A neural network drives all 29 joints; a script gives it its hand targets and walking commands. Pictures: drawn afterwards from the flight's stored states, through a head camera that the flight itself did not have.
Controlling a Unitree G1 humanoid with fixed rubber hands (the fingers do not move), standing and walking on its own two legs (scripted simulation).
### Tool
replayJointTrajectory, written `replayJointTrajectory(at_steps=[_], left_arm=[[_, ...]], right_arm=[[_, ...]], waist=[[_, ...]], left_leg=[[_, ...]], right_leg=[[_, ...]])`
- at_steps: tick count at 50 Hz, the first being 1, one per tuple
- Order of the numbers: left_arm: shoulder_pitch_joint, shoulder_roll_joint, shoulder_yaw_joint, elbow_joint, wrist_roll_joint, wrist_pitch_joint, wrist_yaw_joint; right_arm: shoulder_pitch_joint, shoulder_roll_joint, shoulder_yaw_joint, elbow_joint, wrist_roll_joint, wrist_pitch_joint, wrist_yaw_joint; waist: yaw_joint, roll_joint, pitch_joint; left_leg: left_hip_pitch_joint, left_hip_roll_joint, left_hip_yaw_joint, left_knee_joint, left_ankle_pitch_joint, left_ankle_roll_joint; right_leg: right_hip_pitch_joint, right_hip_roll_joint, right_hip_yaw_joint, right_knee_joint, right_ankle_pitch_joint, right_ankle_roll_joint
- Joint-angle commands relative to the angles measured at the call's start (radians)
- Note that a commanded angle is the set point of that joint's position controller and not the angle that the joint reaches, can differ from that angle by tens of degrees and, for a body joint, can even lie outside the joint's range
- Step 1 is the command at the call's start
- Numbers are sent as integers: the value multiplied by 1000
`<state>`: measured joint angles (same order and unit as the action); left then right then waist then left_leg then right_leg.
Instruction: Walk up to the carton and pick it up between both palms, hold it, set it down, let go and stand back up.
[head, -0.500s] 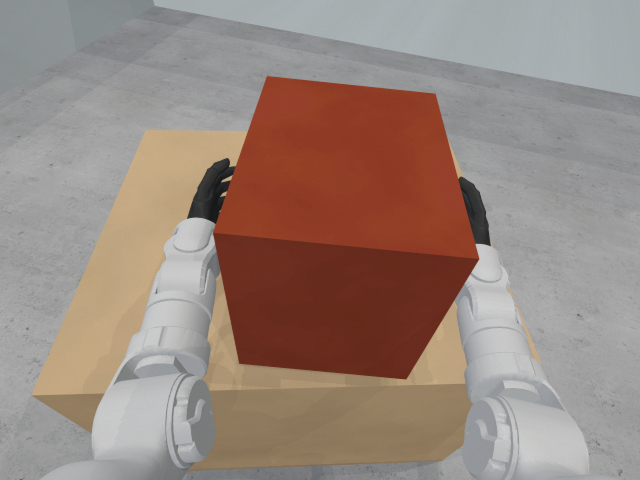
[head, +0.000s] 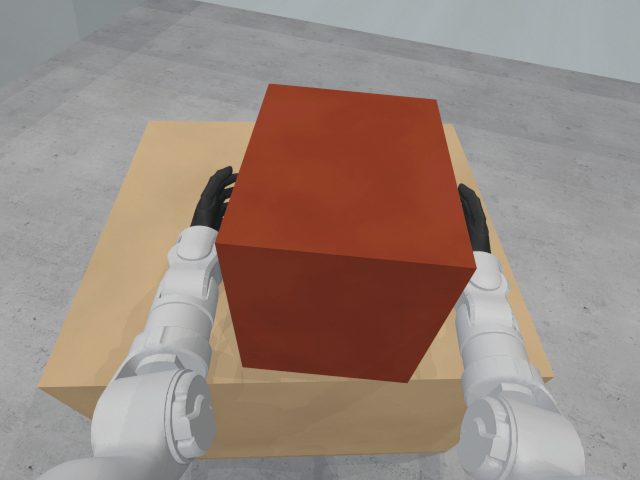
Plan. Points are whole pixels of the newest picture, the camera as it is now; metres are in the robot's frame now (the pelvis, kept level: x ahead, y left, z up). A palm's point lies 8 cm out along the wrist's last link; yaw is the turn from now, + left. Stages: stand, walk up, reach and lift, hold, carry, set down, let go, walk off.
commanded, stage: set down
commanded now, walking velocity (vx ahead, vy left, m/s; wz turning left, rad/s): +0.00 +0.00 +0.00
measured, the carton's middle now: (338, 234) +0.43 -0.06 +0.02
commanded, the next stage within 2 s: none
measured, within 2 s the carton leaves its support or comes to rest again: rests again in 0.90 s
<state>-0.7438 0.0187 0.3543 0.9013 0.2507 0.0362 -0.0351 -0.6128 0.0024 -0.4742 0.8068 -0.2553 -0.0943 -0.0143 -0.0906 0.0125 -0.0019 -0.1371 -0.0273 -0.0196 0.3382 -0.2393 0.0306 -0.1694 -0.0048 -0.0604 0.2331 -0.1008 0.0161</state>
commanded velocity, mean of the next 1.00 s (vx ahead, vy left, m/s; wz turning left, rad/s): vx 0.00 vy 0.00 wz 0.00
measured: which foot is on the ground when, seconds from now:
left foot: down 0.00-1.00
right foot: down 0.00-1.00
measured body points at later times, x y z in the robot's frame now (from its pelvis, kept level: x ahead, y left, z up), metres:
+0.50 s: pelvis +0.00 -0.01 +0.00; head +0.04 +0.00 +0.45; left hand +0.44 +0.08 +0.06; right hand +0.36 -0.25 +0.06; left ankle -0.04 +0.09 -0.75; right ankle +0.01 -0.13 -0.75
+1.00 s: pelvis -0.01 -0.01 +0.00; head +0.06 +0.00 +0.44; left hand +0.43 +0.09 +0.05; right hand +0.36 -0.25 +0.05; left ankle -0.04 +0.09 -0.75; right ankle +0.01 -0.13 -0.75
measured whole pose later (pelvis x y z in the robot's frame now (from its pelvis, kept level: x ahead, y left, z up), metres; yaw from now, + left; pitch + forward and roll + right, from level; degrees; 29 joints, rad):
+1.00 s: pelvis -0.01 -0.01 +0.00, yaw -2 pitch +6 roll -1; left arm -0.80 0.01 0.48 1.05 0.35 -0.21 -0.07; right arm -0.61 0.04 -0.57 0.80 -0.34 -0.27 -0.01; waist -0.09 0.00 0.03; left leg -0.22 -0.02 0.02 0.33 -0.22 0.03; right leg -0.28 0.00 -0.03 0.27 -0.09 0.01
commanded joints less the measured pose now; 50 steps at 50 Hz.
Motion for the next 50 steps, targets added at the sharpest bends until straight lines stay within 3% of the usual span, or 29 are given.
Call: replayJointTrajectory(at_steps=[1,13,14,15,16,17,21,26,31,38,39,43,50], left_arm=[[-522,-482,-232,-56,-7,-66,-91],[-512,-474,-205,24,14,-148,-86],[-626,-530,-311,-85,-49,-156,-81],[-596,-558,-338,-57,-57,-171,-69],[-597,-566,-346,-41,-55,-181,-64],[-559,-555,-325,-7,-42,-188,-65],[-520,-477,-203,85,12,-195,-102],[-519,-448,-140,102,47,-214,-99],[-512,-437,-121,104,63,-228,-95],[-523,-438,-129,104,71,-247,-81],[-464,-412,-74,153,107,-244,-85],[-453,-384,-44,146,121,-241,-95],[-435,-393,-40,140,131,-246,-85]], right_arm=[[-592,450,305,-141,-25,-103,114],[-560,475,294,-84,-60,-155,112],[-547,441,263,-22,-53,-164,108],[-538,463,285,23,-50,-187,112],[-543,452,286,30,-40,-201,117],[-534,451,288,45,-44,-206,117],[-533,469,284,20,-61,-191,101],[-512,495,289,-2,-75,-196,109],[-479,490,265,9,-101,-199,110],[-449,489,228,56,-125,-206,115],[-442,499,255,35,-118,-202,114],[-434,506,245,7,-131,-189,111],[-394,485,206,33,-161,-194,122]], waist=[[-8,5,-470],[-3,3,-488],[-149,15,-610],[-91,72,-610],[-111,68,-605],[-91,64,-562],[-52,-17,-438],[-1,-9,-446],[5,-11,-432],[-2,33,-428],[48,30,-377],[54,8,-343],[51,16,-344]], left_leg=[[-55,10,54,-35,335,-109],[-100,15,54,-24,350,-108],[45,56,16,-2,467,-152],[107,50,26,44,576,-175],[151,50,27,66,623,-181],[117,44,25,70,618,-170],[-152,5,42,-30,324,-89],[-178,8,58,-67,279,-63],[-152,18,64,-73,253,-58],[-91,31,60,-48,272,-83],[-158,16,79,-42,243,-69],[-276,14,82,-94,106,-44],[-173,34,76,-65,173,-61]], right_leg=[[356,25,-50,98,433,26],[366,19,-41,113,467,23],[230,39,-56,107,427,6],[169,50,-50,86,408,-22],[131,60,-51,79,401,-27],[168,55,-47,79,419,-33],[383,10,-16,114,505,12],[412,2,-6,125,498,18],[363,1,-11,111,434,18],[251,4,-29,91,340,2],[302,-8,-15,99,362,5],[382,-22,-7,123,348,26],[249,-1,-32,99,266,8]])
